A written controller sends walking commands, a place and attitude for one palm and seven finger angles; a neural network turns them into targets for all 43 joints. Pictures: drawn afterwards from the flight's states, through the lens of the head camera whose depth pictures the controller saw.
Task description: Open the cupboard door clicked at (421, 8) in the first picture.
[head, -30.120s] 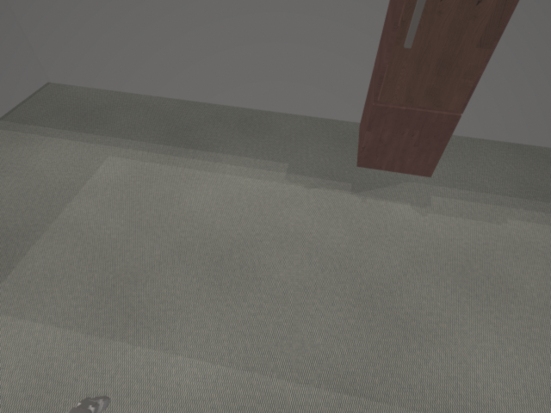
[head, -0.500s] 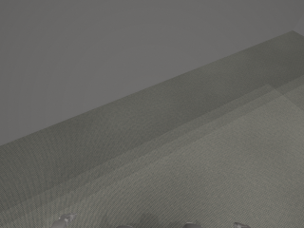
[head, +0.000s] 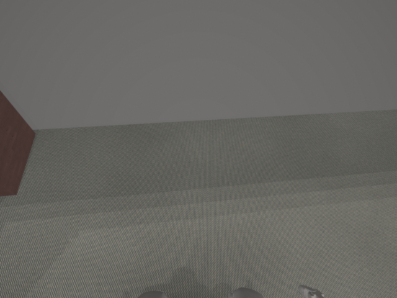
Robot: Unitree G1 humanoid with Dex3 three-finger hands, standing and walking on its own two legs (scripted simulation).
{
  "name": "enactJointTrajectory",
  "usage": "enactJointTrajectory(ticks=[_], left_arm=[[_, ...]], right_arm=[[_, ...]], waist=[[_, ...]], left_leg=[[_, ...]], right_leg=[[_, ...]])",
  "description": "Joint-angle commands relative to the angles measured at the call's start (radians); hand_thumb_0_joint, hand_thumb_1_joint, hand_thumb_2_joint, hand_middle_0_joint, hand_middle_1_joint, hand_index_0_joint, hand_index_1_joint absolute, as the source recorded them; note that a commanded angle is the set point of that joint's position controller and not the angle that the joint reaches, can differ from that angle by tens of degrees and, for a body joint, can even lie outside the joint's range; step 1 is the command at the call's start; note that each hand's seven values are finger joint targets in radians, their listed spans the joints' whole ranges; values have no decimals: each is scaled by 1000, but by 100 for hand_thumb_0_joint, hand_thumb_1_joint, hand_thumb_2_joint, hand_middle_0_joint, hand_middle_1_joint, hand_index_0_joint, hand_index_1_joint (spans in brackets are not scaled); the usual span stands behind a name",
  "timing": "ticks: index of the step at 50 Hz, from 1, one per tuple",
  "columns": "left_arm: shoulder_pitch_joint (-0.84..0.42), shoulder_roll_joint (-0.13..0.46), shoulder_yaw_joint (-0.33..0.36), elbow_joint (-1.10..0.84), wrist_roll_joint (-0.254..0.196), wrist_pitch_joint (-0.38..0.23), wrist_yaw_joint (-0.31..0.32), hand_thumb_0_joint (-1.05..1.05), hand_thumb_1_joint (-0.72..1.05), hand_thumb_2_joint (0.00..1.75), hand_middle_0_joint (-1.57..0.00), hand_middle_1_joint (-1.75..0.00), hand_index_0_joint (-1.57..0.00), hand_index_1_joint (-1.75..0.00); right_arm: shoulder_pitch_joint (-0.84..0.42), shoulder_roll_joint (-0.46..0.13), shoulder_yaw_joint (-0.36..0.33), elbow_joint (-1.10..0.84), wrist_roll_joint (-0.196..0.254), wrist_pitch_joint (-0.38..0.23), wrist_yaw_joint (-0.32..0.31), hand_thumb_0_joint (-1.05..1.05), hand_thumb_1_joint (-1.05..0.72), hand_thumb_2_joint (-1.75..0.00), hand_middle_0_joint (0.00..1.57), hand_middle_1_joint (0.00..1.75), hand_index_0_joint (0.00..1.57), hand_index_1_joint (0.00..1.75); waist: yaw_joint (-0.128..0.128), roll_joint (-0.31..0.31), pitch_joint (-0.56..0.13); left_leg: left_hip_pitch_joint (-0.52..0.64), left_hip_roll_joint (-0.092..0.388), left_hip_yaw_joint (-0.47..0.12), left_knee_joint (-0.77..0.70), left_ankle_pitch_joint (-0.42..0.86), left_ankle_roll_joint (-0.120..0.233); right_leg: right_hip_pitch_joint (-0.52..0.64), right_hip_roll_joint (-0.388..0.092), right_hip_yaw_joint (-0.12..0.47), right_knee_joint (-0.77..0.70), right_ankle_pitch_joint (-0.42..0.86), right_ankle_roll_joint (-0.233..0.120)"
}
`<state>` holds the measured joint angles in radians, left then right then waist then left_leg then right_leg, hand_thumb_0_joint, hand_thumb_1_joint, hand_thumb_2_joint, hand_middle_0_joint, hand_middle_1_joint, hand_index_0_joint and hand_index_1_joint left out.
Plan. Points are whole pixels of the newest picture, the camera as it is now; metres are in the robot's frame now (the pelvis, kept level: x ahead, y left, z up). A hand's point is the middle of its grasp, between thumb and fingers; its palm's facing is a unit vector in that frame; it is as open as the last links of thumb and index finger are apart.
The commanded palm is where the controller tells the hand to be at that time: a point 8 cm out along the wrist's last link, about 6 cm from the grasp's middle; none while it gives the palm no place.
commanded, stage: turn to face it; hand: left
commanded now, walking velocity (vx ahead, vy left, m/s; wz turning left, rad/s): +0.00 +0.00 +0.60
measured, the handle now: out of the picture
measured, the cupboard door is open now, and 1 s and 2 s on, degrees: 53 53 53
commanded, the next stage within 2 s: take the last steps up to it in 1.60 s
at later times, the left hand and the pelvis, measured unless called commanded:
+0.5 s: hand out of the picture +0.07 +0.15 -0.13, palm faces +0.26 -0.93 -0.27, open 7.3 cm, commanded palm none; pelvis +0.02 -0.06 +0.02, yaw +17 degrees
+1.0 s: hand out of the picture -0.03 +0.21 -0.15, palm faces +0.58 -0.77 -0.25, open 7.3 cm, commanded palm none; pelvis +0.03 -0.02 +0.02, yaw +34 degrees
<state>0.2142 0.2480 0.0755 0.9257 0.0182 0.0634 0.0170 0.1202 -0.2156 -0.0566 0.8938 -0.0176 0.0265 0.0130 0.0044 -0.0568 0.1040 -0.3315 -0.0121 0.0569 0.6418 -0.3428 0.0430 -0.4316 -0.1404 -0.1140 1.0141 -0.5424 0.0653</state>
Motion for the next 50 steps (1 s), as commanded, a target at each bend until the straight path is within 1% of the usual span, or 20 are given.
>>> enactJointTrajectory(ticks=[1, 3, 10, 14, 15, 16, 17, 18, 20, 21, 31, 34, 35, 36, 37, 38, 40, 43, 45, 50], left_arm=[[-63, 70, 17, -98, 2, -38, -6, 0, 90, 90, -20, -30, -20, -30], [-45, 68, 15, -90, -1, -36, -6, 0, 90, 90, -20, -30, -20, -30], [-95, 59, 6, -123, -8, -38, -3, 0, 90, 90, -20, -30, -20, -30], [22, 81, 15, -106, -11, -58, 1, 0, 90, 90, -20, -30, -20, -30], [68, 128, 25, -97, -3, -71, 7, 0, 90, 90, -20, -30, -20, -30], [92, 221, 44, -93, 13, -79, 17, 0, 90, 90, -20, -30, -20, -30], [83, 217, 26, -101, 3, -75, 17, 0, 90, 90, -20, -30, -20, -30], [44, 178, 23, -106, 1, -78, 21, 0, 90, 90, -20, -30, -20, -30], [-47, 109, 4, -129, -4, -72, 21, 0, 90, 90, -20, -30, -20, -30], [-48, 99, 0, -133, -3, -76, 20, 0, 90, 90, -20, -30, -20, -30], [82, 152, 28, -83, 10, -75, 18, 0, 90, 90, -20, -30, -20, -30], [83, 166, 36, -69, 10, -72, 10, 0, 90, 90, -20, -30, -20, -30], [73, 174, 38, -73, 3, -71, 6, 0, 90, 90, -20, -30, -20, -30], [53, 166, 38, -85, -4, -69, 1, 0, 90, 90, -20, -30, -20, -30], [32, 96, 23, -129, -11, -63, -10, 0, 90, 90, -20, -30, -20, -30], [-39, 85, 8, -170, 0, -50, -1, 0, 90, 90, -20, -30, -20, -30], [-92, 81, 11, -147, -1, -41, 10, 0, 90, 90, -20, -30, -20, -30], [-32, 88, 16, -90, 4, -33, -6, 0, 90, 90, -20, -30, -20, -30], [-13, 81, 16, -85, 3, -33, -7, 0, 90, 90, -20, -30, -20, -30], [-74, 71, 10, -114, -1, -35, -4, 0, 90, 90, -20, -30, -20, -30]], right_arm=[[74, -206, -49, -39, -6, -16, -33, 0, -90, -90, 20, 30, 20, 30], [76, -201, -46, -36, -4, -20, -32, 0, -90, -90, 20, 30, 20, 30], [77, -215, -59, -35, -11, -7, -26, 0, -90, -90, 20, 30, 20, 30], [13, -209, -66, -57, -2, 2, -23, 0, -90, -90, 20, 30, 20, 30], [22, -166, -63, -63, 7, 0, -18, 0, -90, -90, 20, 30, 20, 30], [35, -98, -52, -83, 13, -2, -11, 0, -90, -90, 20, 30, 20, 30], [22, -128, -56, -80, 0, 4, -10, 0, -90, -90, 20, 30, 20, 30], [19, -124, -59, -63, 0, 16, -10, 0, -90, -90, 20, 30, 20, 30], [31, -117, -54, -31, 1, 30, 4, 0, -90, -90, 20, 30, 20, 30], [33, -103, -48, -24, 2, 32, 10, 0, -90, -90, 20, 30, 20, 30], [-90, -62, -20, -49, 8, 24, 20, 0, -90, -90, 20, 30, 20, 30], [-53, -74, -21, -54, 8, 13, 17, 0, -90, -90, 20, 30, 20, 30], [-8, -95, -26, -47, 4, 8, 16, 0, -90, -90, 20, 30, 20, 30], [78, -147, -41, -30, -1, 1, 14, 0, -90, -90, 20, 30, 20, 30], [152, -279, -74, -25, -11, -6, 7, 0, -90, -90, 20, 30, 20, 30], [213, -327, -78, -7, -3, 3, -1, 0, -90, -90, 20, 30, 20, 30], [152, -276, -68, -27, -4, -3, -27, 0, -90, -90, 20, 30, 20, 30], [39, -214, -43, -53, -3, -14, -30, 0, -90, -90, 20, 30, 20, 30], [40, -209, -41, -51, -3, -20, -29, 0, -90, -90, 20, 30, 20, 30], [83, -214, -49, -35, -6, -16, -25, 0, -90, -90, 20, 30, 20, 30]], waist=[[-31, 186, -154], [-18, 182, -168], [-29, 216, -151], [32, 184, -171], [52, 62, -198], [61, -237, -203], [56, -184, -174], [31, -225, -159], [-18, -142, -115], [-24, -141, -117], [42, -140, -120], [23, -141, -148], [-9, -115, -167], [-63, -17, -218], [-106, 307, -256], [-126, 294, -250], [-96, 246, -211], [-24, 184, -149], [-11, 165, -168], [-31, 179, -161]], left_leg=[[220, 265, -283, -269, 625, 124], [240, 239, -253, -260, 665, 115], [173, 222, -338, -242, 576, 120], [25, 160, -366, -145, 460, 66], [-100, 91, -315, -45, 260, 9], [-284, -75, -111, 215, -191, -77], [-272, -43, -131, 443, -305, -76], [-273, -14, -152, 567, -258, -81], [-267, 28, -116, 646, -100, -99], [-259, 27, -94, 628, -68, -106], [-153, 32, 35, 175, -114, -94], [-21, 9, 67, 3, -44, -72], [78, -4, 73, -98, 39, -59], [268, 54, 8, -188, 235, -26], [444, 355, -410, -221, 614, 131], [383, 471, -482, -249, 719, 231], [300, 391, -436, -265, 616, 198], [203, 257, -273, -286, 569, 126], [213, 240, -255, -284, 582, 123], [217, 236, -316, -277, 561, 135]], right_leg=[[-174, 22, 117, 161, 124, 22], [-144, 37, 114, 101, 143, 27], [-7, 97, 91, -178, 113, 19], [277, 129, 69, -518, 309, 0], [442, 15, 163, -660, 391, -24], [534, -281, 446, -709, 540, -140], [407, -366, 439, -692, 654, -217], [351, -310, 421, -686, 684, -217], [318, -193, 188, -651, 736, -177], [319, -168, 129, -643, 779, -161], [423, -232, 7, -576, 902, -180], [383, -234, -30, -492, 883, -148], [338, -221, -68, -417, 865, -117], [204, -196, -101, -260, 732, -69], [-113, -33, -121, -5, 64, 17], [-171, 7, 12, 119, -169, 7], [-216, 0, 115, 207, -44, 14], [-152, 14, 121, 183, 131, 23], [-123, 27, 118, 126, 152, 28], [-99, 58, 115, -6, 141, 33]])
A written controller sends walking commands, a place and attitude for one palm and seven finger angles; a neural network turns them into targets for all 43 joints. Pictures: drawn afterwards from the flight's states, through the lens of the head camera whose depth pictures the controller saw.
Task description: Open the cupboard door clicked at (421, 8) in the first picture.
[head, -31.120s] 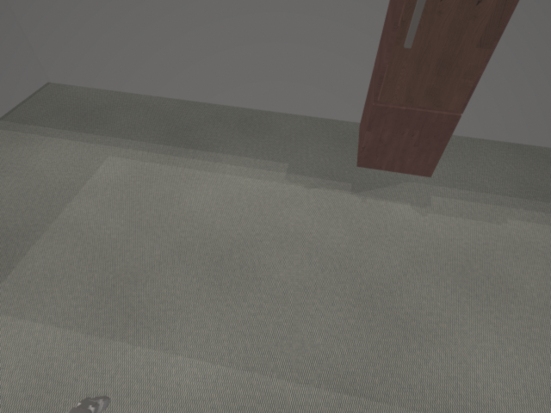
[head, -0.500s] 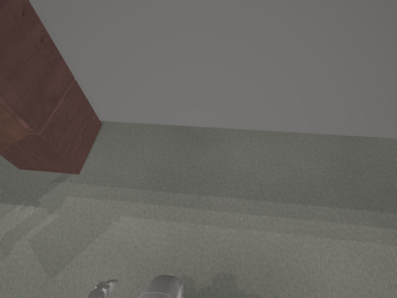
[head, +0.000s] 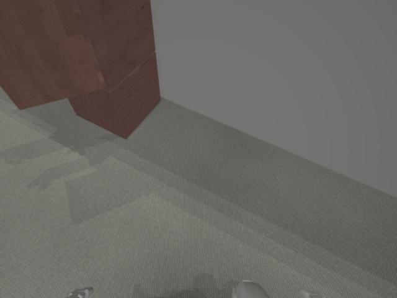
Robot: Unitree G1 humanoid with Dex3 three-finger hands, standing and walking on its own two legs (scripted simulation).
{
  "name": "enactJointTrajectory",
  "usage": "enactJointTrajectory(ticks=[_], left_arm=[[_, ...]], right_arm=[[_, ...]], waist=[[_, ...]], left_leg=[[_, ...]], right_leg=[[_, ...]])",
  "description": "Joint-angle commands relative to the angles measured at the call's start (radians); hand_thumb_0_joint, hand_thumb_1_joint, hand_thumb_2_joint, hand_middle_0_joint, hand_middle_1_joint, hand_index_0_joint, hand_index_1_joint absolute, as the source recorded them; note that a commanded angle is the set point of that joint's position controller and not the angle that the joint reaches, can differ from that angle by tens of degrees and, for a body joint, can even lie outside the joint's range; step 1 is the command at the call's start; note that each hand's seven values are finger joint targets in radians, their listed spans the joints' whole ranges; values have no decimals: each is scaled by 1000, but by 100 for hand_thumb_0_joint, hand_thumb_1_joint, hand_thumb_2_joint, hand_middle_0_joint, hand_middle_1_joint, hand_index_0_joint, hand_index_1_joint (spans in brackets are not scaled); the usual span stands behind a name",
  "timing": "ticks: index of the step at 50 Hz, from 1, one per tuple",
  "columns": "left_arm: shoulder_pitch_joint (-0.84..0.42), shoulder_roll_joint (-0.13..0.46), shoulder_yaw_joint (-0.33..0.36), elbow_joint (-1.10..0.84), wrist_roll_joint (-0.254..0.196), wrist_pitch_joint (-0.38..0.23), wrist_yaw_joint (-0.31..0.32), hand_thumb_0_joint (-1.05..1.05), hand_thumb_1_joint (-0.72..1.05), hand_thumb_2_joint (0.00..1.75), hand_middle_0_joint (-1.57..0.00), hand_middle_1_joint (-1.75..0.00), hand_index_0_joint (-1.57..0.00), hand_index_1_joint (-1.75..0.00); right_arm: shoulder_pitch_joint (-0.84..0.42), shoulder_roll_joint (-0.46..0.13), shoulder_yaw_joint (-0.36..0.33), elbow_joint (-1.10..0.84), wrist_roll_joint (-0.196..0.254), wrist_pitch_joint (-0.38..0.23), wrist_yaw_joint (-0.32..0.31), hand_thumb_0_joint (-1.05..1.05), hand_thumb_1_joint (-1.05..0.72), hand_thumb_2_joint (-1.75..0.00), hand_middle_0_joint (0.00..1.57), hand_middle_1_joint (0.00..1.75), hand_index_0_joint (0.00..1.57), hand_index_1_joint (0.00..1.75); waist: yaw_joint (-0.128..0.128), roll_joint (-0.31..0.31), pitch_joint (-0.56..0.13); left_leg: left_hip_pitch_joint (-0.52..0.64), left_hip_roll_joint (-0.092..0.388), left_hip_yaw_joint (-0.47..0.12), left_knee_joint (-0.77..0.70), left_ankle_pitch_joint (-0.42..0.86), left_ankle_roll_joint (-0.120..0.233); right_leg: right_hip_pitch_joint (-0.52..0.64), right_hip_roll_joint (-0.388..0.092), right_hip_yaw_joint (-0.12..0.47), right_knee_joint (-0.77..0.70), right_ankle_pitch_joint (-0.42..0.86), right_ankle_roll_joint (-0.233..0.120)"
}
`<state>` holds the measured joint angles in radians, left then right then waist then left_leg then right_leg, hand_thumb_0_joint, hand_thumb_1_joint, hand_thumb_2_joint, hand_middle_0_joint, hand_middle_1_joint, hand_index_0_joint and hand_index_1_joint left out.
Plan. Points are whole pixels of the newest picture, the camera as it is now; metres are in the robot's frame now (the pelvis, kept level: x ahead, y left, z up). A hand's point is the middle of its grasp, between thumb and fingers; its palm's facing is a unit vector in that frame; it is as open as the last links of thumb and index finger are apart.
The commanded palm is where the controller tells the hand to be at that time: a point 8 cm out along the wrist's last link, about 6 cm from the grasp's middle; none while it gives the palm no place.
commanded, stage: turn to face it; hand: left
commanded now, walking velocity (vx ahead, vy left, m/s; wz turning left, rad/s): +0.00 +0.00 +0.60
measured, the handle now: out of the picture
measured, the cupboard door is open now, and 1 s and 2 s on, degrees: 53 53 53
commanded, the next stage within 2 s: take the last steps up to it in 0.60 s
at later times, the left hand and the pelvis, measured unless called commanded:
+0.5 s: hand out of the picture +0.03 +0.14 -0.15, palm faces +0.31 -0.92 -0.25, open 7.3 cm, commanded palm none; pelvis +0.02 -0.06 +0.00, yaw +19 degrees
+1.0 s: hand out of the picture +0.00 +0.19 -0.16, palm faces +0.47 -0.86 -0.20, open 7.3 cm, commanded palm none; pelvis +0.03 -0.01 +0.00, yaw +26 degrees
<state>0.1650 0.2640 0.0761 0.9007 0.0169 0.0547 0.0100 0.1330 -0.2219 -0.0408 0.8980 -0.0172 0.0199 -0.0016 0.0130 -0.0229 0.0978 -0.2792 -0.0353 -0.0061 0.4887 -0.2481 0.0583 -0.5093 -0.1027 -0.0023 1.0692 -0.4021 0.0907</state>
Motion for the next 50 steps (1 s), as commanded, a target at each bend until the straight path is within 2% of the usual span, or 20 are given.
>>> enactJointTrajectory(ticks=[1, 6, 9, 10, 11, 12, 13, 15, 16, 22, 27, 30, 31, 32, 33, 34, 35, 39, 48, 50], left_arm=[[-36, 54, 8, -98, 0, -27, 3, 0, 90, 90, -20, -30, -20, -30], [-46, 46, 5, -116, -9, -36, 8, 0, 90, 90, -20, -30, -20, -30], [47, 68, 14, -96, -11, -54, 15, 0, 90, 90, -20, -30, -20, -30], [90, 113, 24, -85, -4, -65, 21, 0, 90, 90, -20, -30, -20, -30], [117, 193, 39, -81, 11, -70, 29, 0, 90, 90, -20, -30, -20, -30], [102, 188, 24, -83, 5, -67, 29, 0, 90, 90, -20, -30, -20, -30], [59, 152, 17, -90, 1, -67, 32, 0, 90, 90, -20, -30, -20, -30], [-22, 85, 1, -108, -5, -64, 29, 0, 90, 90, -20, -30, -20, -30], [-10, 74, -2, -109, -5, -69, 28, 0, 90, 90, -20, -30, -20, -30], [117, 95, 8, -64, 2, -75, 27, 0, 90, 90, -20, -30, -20, -30], [162, 129, 22, -24, 14, -71, 23, 0, 90, 90, -20, -30, -20, -30], [143, 137, 26, -7, 6, -70, 18, 0, 90, 90, -20, -30, -20, -30], [127, 133, 23, -11, -5, -68, 14, 0, 90, 90, -20, -30, -20, -30], [132, 76, 14, -34, -11, -62, 8, 0, 90, 90, -20, -30, -20, -30], [91, 27, -10, -66, -7, -52, 12, 0, 90, 90, -20, -30, -20, -30], [56, 45, -9, -60, -3, -32, 21, 0, 90, 90, -20, -30, -20, -30], [44, 33, -7, -35, -5, -30, 21, 0, 90, 90, -20, -30, -20, -30], [95, 30, -2, 23, 6, -34, -9, 0, 90, 90, -20, -30, -20, -30], [-6, -7, -11, -10, 10, -62, -30, 0, 90, 90, -20, -30, -20, -30], [41, -8, -7, 3, 9, -68, -30, 0, 90, 90, -20, -30, -20, -30]], right_arm=[[71, -208, -67, -37, -7, -8, -9, 0, -90, -90, 20, 30, 20, 30], [65, -206, -78, -41, -11, 2, -11, 0, -90, -90, 20, 30, 20, 30], [30, -188, -82, -51, 0, 5, -9, 0, -90, -90, 20, 30, 20, 30], [42, -148, -78, -54, 9, 3, -4, 0, -90, -90, 20, 30, 20, 30], [43, -84, -69, -73, 15, 0, 2, 0, -90, -90, 20, 30, 20, 30], [44, -123, -77, -67, 1, 11, 2, 0, -90, -90, 20, 30, 20, 30], [33, -120, -78, -47, -2, 27, 5, 0, -90, -90, 20, 30, 20, 30], [46, -102, -71, -17, -1, 37, 18, 0, -90, -90, 20, 30, 20, 30], [45, -92, -65, -14, 0, 38, 23, 0, -90, -90, 20, 30, 20, 30], [-38, -65, -45, -11, 3, 42, 26, 0, -90, -90, 20, 30, 20, 30], [-84, -44, -27, -23, 9, 25, 23, 0, -90, -90, 20, 30, 20, 30], [-7, -61, -26, -3, 6, 8, 16, 0, -90, -90, 20, 30, 20, 30], [51, -102, -35, 12, 1, 0, 15, 0, -90, -90, 20, 30, 20, 30], [107, -209, -58, 18, -10, -10, 10, 0, -90, -90, 20, 30, 20, 30], [153, -272, -68, 24, -5, 0, 1, 0, -90, -90, 20, 30, 20, 30], [142, -256, -60, 25, -4, 1, -12, 0, -90, -90, 20, 30, 20, 30], [96, -230, -56, 15, -7, -2, -26, 0, -90, -90, 20, 30, 20, 30], [40, -159, -29, 2, -5, -24, -26, 0, -90, -90, 20, 30, 20, 30], [145, -144, -34, 47, -11, -38, -14, 0, -90, -90, 20, 30, 20, 30], [132, -135, -36, 51, -11, -37, -13, 0, -90, -90, 20, 30, 20, 30]], waist=[[-41, 155, -154], [-38, 202, -170], [13, 148, -199], [31, 34, -227], [43, -246, -219], [32, -213, -189], [12, -234, -142], [-36, -161, -91], [-37, -168, -93], [12, -148, -109], [35, -200, -108], [-13, -182, -154], [-53, -110, -186], [-80, 160, -246], [-99, 291, -242], [-92, 204, -224], [-74, 215, -190], [-18, 180, -135], [-39, 158, -59], [-8, 149, -60]], left_leg=[[165, 249, -256, -120, 458, 115], [111, 229, -339, -66, 515, 109], [9, 172, -345, 21, 438, 54], [-141, 113, -290, 115, 222, -2], [-331, -54, -76, 354, -277, -90], [-314, -26, -76, 584, -390, -95], [-310, 5, -91, 712, -342, -98], [-327, 44, -53, 789, -189, -116], [-323, 47, -33, 780, -159, -122], [-289, 52, 30, 562, -177, -128], [-166, 32, 88, 300, -212, -96], [24, 2, 113, 46, -64, -73], [185, 47, 93, -67, 113, -52], [368, 285, -207, -70, 455, 54], [333, 463, -357, -98, 763, 189], [272, 454, -329, -93, 707, 206], [226, 410, -298, -103, 642, 197], [177, 268, -151, -163, 372, 127], [123, 238, -234, -240, -45, 147], [62, 228, -237, -211, -93, 140]], right_leg=[[-13, 29, -1, -92, -3, 6], [136, 86, -16, -315, -27, -14], [366, 92, -22, -611, 173, -28], [553, -34, 82, -725, 271, -59], [644, -319, 331, -750, 469, -172], [497, -405, 318, -741, 545, -247], [412, -344, 284, -747, 529, -247], [402, -225, 64, -709, 612, -199], [404, -207, 16, -701, 669, -186], [505, -223, -55, -678, 777, -193], [489, -247, -71, -627, 826, -210], [443, -211, -118, -515, 794, -158], [345, -197, -146, -408, 700, -116], [108, -80, -200, -216, 247, -46], [16, -15, -114, -63, -277, -32], [10, -19, -22, 11, -274, -35], [-11, -16, 6, 42, -221, -32], [3, 2, -31, 34, -47, -38], [77, 39, -91, -298, -30, -57], [193, 60, -101, -407, 5, -62]])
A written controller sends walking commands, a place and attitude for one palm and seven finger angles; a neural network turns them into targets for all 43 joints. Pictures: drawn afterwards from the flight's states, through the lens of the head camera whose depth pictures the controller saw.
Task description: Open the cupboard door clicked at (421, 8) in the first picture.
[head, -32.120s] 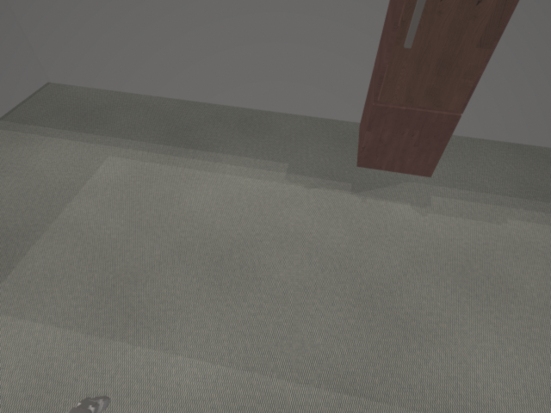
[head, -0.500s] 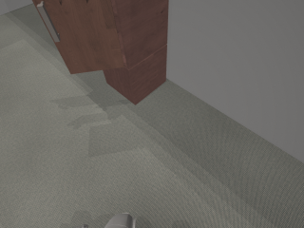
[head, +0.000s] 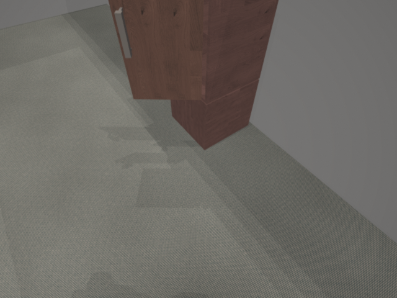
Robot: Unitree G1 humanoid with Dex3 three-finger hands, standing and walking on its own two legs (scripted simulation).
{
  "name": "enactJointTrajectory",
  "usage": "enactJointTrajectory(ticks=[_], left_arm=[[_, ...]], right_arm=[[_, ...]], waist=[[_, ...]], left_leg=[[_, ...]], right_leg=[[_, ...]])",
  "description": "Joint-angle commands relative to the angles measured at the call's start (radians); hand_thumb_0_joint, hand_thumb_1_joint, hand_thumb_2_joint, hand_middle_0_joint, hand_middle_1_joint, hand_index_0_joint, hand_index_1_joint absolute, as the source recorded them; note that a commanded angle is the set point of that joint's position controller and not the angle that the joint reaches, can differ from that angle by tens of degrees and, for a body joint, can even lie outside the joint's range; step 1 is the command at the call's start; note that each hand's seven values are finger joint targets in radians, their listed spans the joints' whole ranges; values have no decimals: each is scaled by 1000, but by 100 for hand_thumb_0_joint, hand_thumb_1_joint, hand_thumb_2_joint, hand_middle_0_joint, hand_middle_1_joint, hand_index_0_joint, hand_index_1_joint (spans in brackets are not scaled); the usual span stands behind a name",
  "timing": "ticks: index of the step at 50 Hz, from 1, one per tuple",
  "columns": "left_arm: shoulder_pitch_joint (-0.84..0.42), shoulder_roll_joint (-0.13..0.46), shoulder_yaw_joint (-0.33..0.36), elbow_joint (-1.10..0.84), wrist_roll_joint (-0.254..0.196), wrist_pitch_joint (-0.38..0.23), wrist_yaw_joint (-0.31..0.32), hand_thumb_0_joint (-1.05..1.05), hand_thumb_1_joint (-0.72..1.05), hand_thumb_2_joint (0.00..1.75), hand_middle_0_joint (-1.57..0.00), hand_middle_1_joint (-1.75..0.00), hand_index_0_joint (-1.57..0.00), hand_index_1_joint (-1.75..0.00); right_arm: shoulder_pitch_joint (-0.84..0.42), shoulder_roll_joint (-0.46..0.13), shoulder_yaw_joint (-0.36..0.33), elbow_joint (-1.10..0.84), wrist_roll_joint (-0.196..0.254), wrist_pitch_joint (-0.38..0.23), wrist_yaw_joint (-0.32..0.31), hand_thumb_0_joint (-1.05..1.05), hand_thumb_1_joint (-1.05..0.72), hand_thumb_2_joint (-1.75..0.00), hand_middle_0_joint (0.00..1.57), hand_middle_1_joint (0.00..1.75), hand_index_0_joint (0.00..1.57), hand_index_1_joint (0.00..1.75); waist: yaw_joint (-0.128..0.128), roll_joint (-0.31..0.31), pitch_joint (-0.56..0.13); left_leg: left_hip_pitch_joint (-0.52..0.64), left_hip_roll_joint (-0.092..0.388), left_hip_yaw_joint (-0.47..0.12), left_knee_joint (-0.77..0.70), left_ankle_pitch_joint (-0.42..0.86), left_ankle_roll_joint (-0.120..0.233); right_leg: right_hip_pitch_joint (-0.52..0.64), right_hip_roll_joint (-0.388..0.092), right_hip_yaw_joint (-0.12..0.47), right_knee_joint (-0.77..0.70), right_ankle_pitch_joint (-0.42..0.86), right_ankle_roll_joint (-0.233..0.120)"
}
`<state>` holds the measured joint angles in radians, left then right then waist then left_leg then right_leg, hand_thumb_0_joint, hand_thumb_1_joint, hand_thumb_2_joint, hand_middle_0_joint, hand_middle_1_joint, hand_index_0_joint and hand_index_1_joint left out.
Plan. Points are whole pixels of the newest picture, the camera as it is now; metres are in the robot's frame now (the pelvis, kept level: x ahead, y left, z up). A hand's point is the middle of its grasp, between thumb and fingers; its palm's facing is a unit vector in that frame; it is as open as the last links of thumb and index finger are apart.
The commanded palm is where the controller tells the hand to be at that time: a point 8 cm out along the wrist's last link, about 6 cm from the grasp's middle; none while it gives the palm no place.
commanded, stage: take the last steps up to it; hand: left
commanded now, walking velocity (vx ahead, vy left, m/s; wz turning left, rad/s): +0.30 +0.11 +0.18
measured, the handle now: (125, 33) +1.02 +0.37 +0.01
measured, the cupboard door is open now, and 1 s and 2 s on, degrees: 53 53 53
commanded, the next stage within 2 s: come to a stop and stand still in 1.20 s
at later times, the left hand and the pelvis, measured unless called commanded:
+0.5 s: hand out of the picture +0.03 +0.19 -0.18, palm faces +0.23 -0.96 -0.16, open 7.3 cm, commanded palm none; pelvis +0.15 +0.05 -0.01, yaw +7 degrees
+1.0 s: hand (118, 182) +0.43 +0.27 -0.16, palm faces +0.02 -0.97 -0.24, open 7.3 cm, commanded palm none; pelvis +0.32 +0.08 -0.01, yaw +2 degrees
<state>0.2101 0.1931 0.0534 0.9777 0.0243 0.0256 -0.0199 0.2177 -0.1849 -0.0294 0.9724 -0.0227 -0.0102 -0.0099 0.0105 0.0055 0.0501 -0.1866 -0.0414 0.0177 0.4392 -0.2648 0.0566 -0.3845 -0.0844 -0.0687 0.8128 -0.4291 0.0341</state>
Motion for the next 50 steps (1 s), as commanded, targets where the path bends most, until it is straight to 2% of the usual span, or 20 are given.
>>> enactJointTrajectory(ticks=[1, 2, 3, 4, 5, 6, 7, 10, 14, 21, 23, 24, 25, 26, 28, 32, 46, 48, 49, 50], left_arm=[[47, 61, 20, -57, 2, -44, 0, 0, 90, 90, -20, -30, -20, -30], [117, 78, 28, -34, 4, -51, 4, 0, 90, 90, -20, -30, -20, -30], [206, 135, 41, -8, 13, -61, 13, 0, 90, 90, -20, -30, -20, -30], [292, 226, 60, 7, 15, -66, 23, 0, 90, 90, -20, -30, -20, -30], [288, 221, 54, 7, -1, -68, 30, 0, 90, 90, -20, -30, -20, -30], [223, 191, 44, 5, -1, -74, 34, 0, 90, 90, -20, -30, -20, -30], [154, 132, 27, -4, -2, -79, 34, 0, 90, 90, -20, -30, -20, -30], [133, 68, 13, 4, -6, -101, 33, 0, 90, 90, -20, -30, -20, -30], [221, 77, 5, 66, -4, -116, 33, 0, 90, 90, -20, -30, -20, -30], [238, 118, 11, 114, 5, -102, 37, 0, 90, 90, -20, -30, -20, -30], [212, 123, 17, 115, 0, -96, 37, 0, 90, 90, -20, -30, -20, -30], [204, 106, 16, 115, 1, -92, 35, 0, 90, 90, -20, -30, -20, -30], [245, 51, 13, 95, -11, -85, 29, 0, 90, 90, -20, -30, -20, -30], [209, 18, 2, 58, -16, -86, 27, 0, 90, 90, -20, -30, -20, -30], [101, 3, -1, 37, -12, -82, 33, 0, 90, 90, -20, -30, -20, -30], [137, -30, 2, 73, 4, -57, 14, 0, 90, 90, -20, -30, -20, -30], [-107, 16, 2, -54, 2, -50, -2, 0, 90, 90, -20, -30, -20, -30], [-24, 36, 9, -27, 1, -56, -1, 0, 90, 90, -20, -30, -20, -30], [89, 74, 19, 8, 2, -68, 3, 0, 90, 90, -20, -30, -20, -30], [241, 152, 40, 54, 6, -81, 13, 0, 90, 90, -20, -30, -20, -30]], right_arm=[[33, -169, -47, -23, -2, -7, -5, 0, -90, -90, 20, 30, 20, 30], [20, -153, -44, -24, 4, -9, -3, 0, -90, -90, 20, 30, 20, 30], [21, -106, -36, -32, 13, -15, 2, 0, -90, -90, 20, 30, 20, 30], [-8, -69, -30, -68, 13, -18, 11, 0, -90, -90, 20, 30, 20, 30], [-47, -136, -46, -71, -6, -9, 14, 0, -90, -90, 20, 30, 20, 30], [-83, -126, -51, -62, -7, -5, 20, 0, -90, -90, 20, 30, 20, 30], [-56, -113, -52, -40, -7, 2, 26, 0, -90, -90, 20, 30, 20, 30], [40, -51, -43, 28, -7, 16, 39, 0, -90, -90, 20, 30, 20, 30], [2, -27, -37, 24, 1, 13, 45, 0, -90, -90, 20, 30, 20, 30], [-94, -12, -19, -13, 5, -15, 58, 0, -90, -90, 20, 30, 20, 30], [23, -39, -24, 23, 0, -29, 45, 0, -90, -90, 20, 30, 20, 30], [161, -90, -37, 66, -4, -35, 35, 0, -90, -90, 20, 30, 20, 30], [294, -208, -66, 91, -17, -43, 16, 0, -90, -90, 20, 30, 20, 30], [383, -276, -81, 106, -12, -36, -2, 0, -90, -90, 20, 30, 20, 30], [238, -222, -71, 76, -4, -38, -15, 0, -90, -90, 20, 30, 20, 30], [118, -77, -26, 52, -4, -70, -20, 0, -90, -90, 20, 30, 20, 30], [209, -104, -25, 108, -15, -57, -11, 0, -90, -90, 20, 30, 20, 30], [201, -106, -23, 119, -12, -51, -12, 0, -90, -90, 20, 30, 20, 30], [189, -98, -20, 119, -3, -52, -8, 0, -90, -90, 20, 30, 20, 30], [180, -69, -16, 101, 10, -58, -1, 0, -90, -90, 20, 30, 20, 30]], waist=[[22, 88, -21], [60, 34, -19], [100, -123, -37], [139, -350, -42], [123, -272, 9], [96, -247, 97], [46, -195, 138], [0, -163, 74], [19, -127, 42], [31, -209, 59], [-36, -180, 8], [-94, -96, -75], [-134, 148, -202], [-156, 267, -247], [-110, 189, -162], [-13, 93, -12], [-31, 46, 50], [11, 31, 4], [63, -40, -49], [114, -191, -141]], left_leg=[[-88, 206, -236, -120, -108, 120], [-204, 155, -198, -30, -163, 85], [-378, 57, -93, 164, -231, 31], [-545, -29, 8, 452, -340, -21], [-564, 31, -72, 622, -300, -32], [-571, 67, -94, 718, -190, -36], [-551, 97, -102, 736, -74, -43], [-462, 116, -34, 680, 75, -79], [-486, 118, 24, 559, 90, -93], [-294, 80, 111, 220, 40, -52], [-69, 28, 158, 98, 58, -33], [127, 49, 129, 41, 69, -25], [360, 273, -143, 23, 124, 45], [421, 437, -396, -100, 185, 131], [237, 467, -361, -169, 14, 163], [-9, 357, -96, -238, 155, 103], [101, 325, -1, -197, 284, 106], [77, 285, 36, -73, 315, 71], [-8, 229, 73, 86, 342, 39], [-222, 129, 155, 329, 165, -12]], right_leg=[[181, 54, -47, -240, 82, -8], [343, 36, -26, -348, 125, -16], [518, -119, 149, -466, -13, -57], [601, -393, 518, -619, -114, -162], [456, -448, 605, -683, -193, -211], [337, -413, 583, -702, -224, -211], [253, -358, 430, -703, -173, -170], [253, -232, 95, -662, 207, -103], [360, -229, 10, -620, 500, -114], [337, -241, -42, -544, 555, -121], [273, -204, -82, -396, 631, -103], [209, -174, -99, -201, 581, -82], [5, -59, -142, 54, 226, -41], [-155, 45, -88, 317, -179, -38], [-274, -24, 51, 534, -74, -67], [-177, -68, 53, 386, 96, -43], [-67, -3, -32, -161, 184, -53], [103, 34, -64, -272, 220, -66], [303, 26, -27, -327, 259, -91], [555, -170, 227, -371, 328, -168]])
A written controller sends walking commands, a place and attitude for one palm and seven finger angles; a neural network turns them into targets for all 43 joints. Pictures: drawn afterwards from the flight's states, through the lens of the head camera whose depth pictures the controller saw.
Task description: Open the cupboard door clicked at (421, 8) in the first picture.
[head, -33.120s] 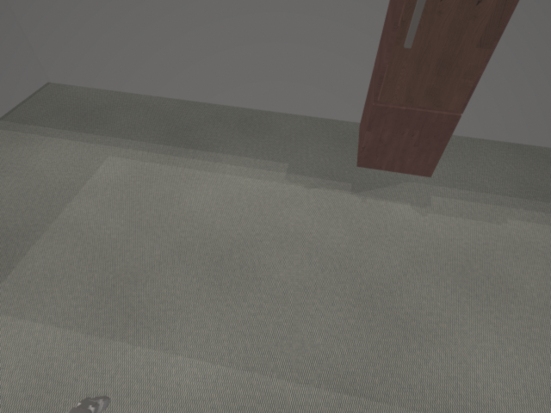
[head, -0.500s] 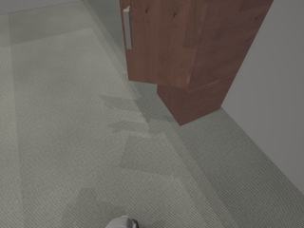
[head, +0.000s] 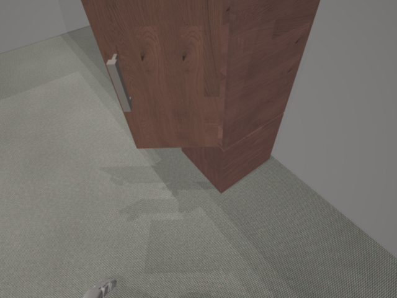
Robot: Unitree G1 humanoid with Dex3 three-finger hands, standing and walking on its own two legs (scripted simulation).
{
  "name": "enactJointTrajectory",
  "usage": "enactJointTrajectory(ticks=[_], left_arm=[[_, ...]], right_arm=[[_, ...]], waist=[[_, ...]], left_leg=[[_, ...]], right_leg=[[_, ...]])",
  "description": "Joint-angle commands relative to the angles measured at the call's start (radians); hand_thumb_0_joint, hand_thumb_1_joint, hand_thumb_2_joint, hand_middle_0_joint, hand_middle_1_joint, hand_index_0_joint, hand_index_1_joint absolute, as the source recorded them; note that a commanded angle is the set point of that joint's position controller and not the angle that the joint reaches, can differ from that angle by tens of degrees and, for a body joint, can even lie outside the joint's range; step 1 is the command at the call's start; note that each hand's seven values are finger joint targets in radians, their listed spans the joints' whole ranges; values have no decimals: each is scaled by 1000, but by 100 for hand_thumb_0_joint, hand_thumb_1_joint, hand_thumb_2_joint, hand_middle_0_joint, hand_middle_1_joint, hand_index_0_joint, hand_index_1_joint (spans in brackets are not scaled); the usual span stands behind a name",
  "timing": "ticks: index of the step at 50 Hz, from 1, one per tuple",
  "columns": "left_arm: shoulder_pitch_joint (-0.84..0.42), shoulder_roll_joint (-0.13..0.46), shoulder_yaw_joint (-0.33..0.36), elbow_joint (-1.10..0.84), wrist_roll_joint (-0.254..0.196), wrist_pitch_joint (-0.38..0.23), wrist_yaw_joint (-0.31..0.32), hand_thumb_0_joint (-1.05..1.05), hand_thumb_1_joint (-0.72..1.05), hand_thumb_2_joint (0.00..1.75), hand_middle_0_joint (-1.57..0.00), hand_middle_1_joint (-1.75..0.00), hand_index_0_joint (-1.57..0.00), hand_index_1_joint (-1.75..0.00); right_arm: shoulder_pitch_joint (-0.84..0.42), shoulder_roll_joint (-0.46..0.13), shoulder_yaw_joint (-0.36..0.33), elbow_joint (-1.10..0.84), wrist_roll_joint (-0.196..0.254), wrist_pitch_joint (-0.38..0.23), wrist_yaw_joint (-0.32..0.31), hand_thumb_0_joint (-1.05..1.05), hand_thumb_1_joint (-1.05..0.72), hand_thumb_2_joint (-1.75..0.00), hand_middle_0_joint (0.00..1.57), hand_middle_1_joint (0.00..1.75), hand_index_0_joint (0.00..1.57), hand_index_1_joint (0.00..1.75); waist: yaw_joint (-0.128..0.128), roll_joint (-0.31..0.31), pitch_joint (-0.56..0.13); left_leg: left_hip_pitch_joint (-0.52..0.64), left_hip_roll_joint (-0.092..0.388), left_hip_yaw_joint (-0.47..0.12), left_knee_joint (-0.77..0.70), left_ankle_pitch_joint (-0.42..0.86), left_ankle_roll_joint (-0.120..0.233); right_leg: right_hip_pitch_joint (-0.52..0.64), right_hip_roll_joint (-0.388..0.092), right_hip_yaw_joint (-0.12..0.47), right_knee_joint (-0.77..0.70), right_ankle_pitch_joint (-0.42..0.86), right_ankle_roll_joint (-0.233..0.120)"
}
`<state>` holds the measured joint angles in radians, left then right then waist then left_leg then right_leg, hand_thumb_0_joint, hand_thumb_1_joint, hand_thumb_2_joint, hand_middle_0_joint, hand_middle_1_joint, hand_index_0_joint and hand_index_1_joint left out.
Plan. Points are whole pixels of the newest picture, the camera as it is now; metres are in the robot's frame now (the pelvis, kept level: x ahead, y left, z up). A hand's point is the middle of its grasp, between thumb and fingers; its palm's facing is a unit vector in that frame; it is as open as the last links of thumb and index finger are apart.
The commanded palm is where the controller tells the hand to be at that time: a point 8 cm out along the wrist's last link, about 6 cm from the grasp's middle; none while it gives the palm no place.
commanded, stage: take the last steps up to it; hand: left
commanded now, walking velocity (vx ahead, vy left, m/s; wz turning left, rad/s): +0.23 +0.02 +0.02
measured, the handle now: (121, 83) +0.71 +0.26 +0.02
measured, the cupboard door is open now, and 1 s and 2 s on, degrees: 53 53 53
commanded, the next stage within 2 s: come to a stop and stand still in 0.20 s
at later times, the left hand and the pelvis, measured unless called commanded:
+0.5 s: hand out of the picture +0.10 +0.19 -0.18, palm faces +0.08 -0.99 -0.14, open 7.3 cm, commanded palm none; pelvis +0.15 +0.03 +0.00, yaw +0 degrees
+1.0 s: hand (141, 294) +0.16 +0.15 -0.16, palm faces +0.00 -0.97 -0.23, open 7.3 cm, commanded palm none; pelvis +0.11 -0.04 +0.01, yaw -1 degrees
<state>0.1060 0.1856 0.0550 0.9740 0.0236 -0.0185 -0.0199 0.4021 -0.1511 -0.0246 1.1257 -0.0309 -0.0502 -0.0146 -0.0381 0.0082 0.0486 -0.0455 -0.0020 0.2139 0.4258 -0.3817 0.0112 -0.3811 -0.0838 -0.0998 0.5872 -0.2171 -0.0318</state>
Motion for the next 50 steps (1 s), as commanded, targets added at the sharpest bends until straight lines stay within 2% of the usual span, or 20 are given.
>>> enactJointTrajectory(ticks=[1, 2, 4, 6, 8, 14, 17, 19, 20, 22, 23, 29, 31, 37, 40, 42, 43, 44, 46, 50], left_arm=[[425, 230, 52, 88, -10, -40, 20, 0, 90, 90, -20, -30, -20, -30], [385, 203, 44, 81, -14, -43, 28, 0, 90, 90, -20, -30, -20, -30], [250, 129, 25, 39, -16, -40, 38, 0, 90, 90, -20, -30, -20, -30], [207, 74, 8, 40, -11, -54, 36, 0, 90, 90, -20, -30, -20, -30], [220, 38, 5, 53, -4, -63, 35, 0, 90, 90, -20, -30, -20, -30], [243, 92, 3, 105, -2, -57, 30, 0, 90, 90, -20, -30, -20, -30], [208, 73, -7, 116, -10, -39, 40, 0, 90, 90, -20, -30, -20, -30], [276, 12, -31, 122, -18, -22, 55, 0, 90, 90, -20, -30, -20, -30], [308, -4, -37, 130, -18, -9, 64, 0, 90, 90, -20, -30, -20, -30], [316, 30, -33, 139, -22, 29, 66, 0, 90, 90, -20, -30, -20, -30], [293, 51, -23, 130, -16, 42, 65, 0, 90, 90, -20, -30, -20, -30], [234, 58, 19, 41, -6, 78, 51, 0, 90, 90, -20, -30, -20, -30], [230, 50, 26, 18, -5, 84, 46, 0, 90, 90, -20, -30, -20, -30], [193, 29, 16, -11, -2, 71, 36, 0, 90, 90, -20, -30, -20, -30], [290, 59, 17, 22, 0, 56, 37, 0, 90, 90, -20, -30, -20, -30], [214, 187, 26, -13, 11, 44, 46, 0, 90, 90, -20, -30, -20, -30], [139, 198, 13, -41, 7, 40, 47, 0, 90, 90, -20, -30, -20, -30], [97, 170, 12, -40, 7, 31, 54, 0, 90, 90, -20, -30, -20, -30], [45, 131, -2, -33, 2, 26, 48, 0, 90, 90, -20, -30, -20, -30], [120, 117, -7, 20, -7, 10, 51, 0, 90, 90, -20, -30, -20, -30]], right_arm=[[-14, -94, -20, -74, 21, -17, 7, 0, -90, -90, 20, 30, 20, 30], [-88, -116, -29, -80, 21, -9, 6, 0, -90, -90, 20, 30, 20, 30], [-142, -80, -29, -86, 20, -1, 6, 0, -90, -90, 20, 30, 20, 30], [-80, -37, -20, -58, 12, 16, 12, 0, -90, -90, 20, 30, 20, 30], [-58, -14, -20, -46, 9, 27, 13, 0, -90, -90, 20, 30, 20, 30], [-158, -16, -16, -84, 14, 16, 25, 0, -90, -90, 20, 30, 20, 30], [-102, -43, -7, -54, 11, 5, 12, 0, -90, -90, 20, 30, 20, 30], [-26, -155, -17, -40, 11, 2, -10, 0, -90, -90, 20, 30, 20, 30], [-29, -177, -18, -43, 12, 14, -19, 0, -90, -90, 20, 30, 20, 30], [-88, -190, -15, -52, 17, 29, -47, 0, -90, -90, 20, 30, 20, 30], [-93, -202, -24, -57, 18, 41, -56, 0, -90, -90, 20, 30, 20, 30], [-187, -204, -52, -132, 13, 61, -62, 0, -90, -90, 20, 30, 20, 30], [-219, -201, -55, -146, 10, 59, -54, 0, -90, -90, 20, 30, 20, 30], [-219, -216, -72, -148, -3, 71, -25, 0, -90, -90, 20, 30, 20, 30], [-210, -197, -74, -152, 5, 81, -14, 0, -90, -90, 20, 30, 20, 30], [-209, -84, -53, -184, 18, 94, 2, 0, -90, -90, 20, 30, 20, 30], [-246, -109, -50, -194, 15, 101, 9, 0, -90, -90, 20, 30, 20, 30], [-236, -86, -49, -188, 11, 107, 7, 0, -90, -90, 20, 30, 20, 30], [-161, -101, -48, -135, 12, 100, 7, 0, -90, -90, 20, 30, 20, 30], [-116, -67, -26, -90, 18, 76, -7, 0, -90, -90, 20, 30, 20, 30]], waist=[[171, -362, -173], [172, -299, -141], [107, -81, -45], [50, -122, -43], [35, -142, -33], [53, -161, -12], [6, -108, -5], [7, 124, -116], [11, 141, -116], [22, 265, -123], [13, 216, -100], [33, 41, -138], [42, 111, -151], [30, 181, -109], [74, 79, -88], [53, -288, 6], [57, -207, 7], [38, -280, 18], [6, -249, 49], [21, -146, -7]], left_leg=[[-529, -10, -49, 635, -206, 1], [-571, 32, -178, 759, -196, 5], [-578, 96, -221, 755, -43, -5], [-489, 104, -193, 648, 42, -24], [-442, 93, -161, 527, 60, -39], [-353, 53, -117, 251, 109, -33], [-131, 34, -126, 30, 327, -30], [52, 258, -329, 56, 909, 67], [-9, 329, -346, 17, 991, 120], [-18, 366, -403, -39, 1131, 165], [-52, 380, -398, -38, 1149, 182], [-116, 385, -330, -55, 807, 205], [-146, 362, -303, -82, 646, 184], [-250, 316, -340, -152, 143, 140], [-378, 220, -278, -72, -14, 60], [-446, 32, -137, 224, -107, -39], [-362, 30, -188, 360, -119, -26], [-357, 35, -214, 393, -83, -16], [-343, 37, -203, 444, -12, -17], [-248, 34, -178, 152, 40, -34]], right_leg=[[645, -354, 522, -267, 258, -214], [547, -354, 527, -294, 288, -228], [395, -293, 341, -315, 271, -194], [294, -214, 159, -336, 364, -133], [259, -183, 99, -340, 424, -124], [250, -185, 104, -318, 325, -126], [163, -119, 49, -187, 346, -60], [78, -6, 4, -39, -21, 24], [133, 22, 8, 22, -271, 37], [89, 26, 57, 200, -406, 60], [64, 25, 85, 291, -408, 55], [-74, 39, 138, 575, -287, 66], [-66, 39, 135, 553, -256, 71], [83, 53, 43, 187, -253, 46], [287, 57, 21, -138, -78, 30], [115, -243, 375, -425, -325, -87], [-31, -275, 387, -448, -381, -131], [-47, -221, 366, -430, -310, -120], [-1, -154, 231, -363, -90, -109], [164, -129, 179, -228, 240, -100]])
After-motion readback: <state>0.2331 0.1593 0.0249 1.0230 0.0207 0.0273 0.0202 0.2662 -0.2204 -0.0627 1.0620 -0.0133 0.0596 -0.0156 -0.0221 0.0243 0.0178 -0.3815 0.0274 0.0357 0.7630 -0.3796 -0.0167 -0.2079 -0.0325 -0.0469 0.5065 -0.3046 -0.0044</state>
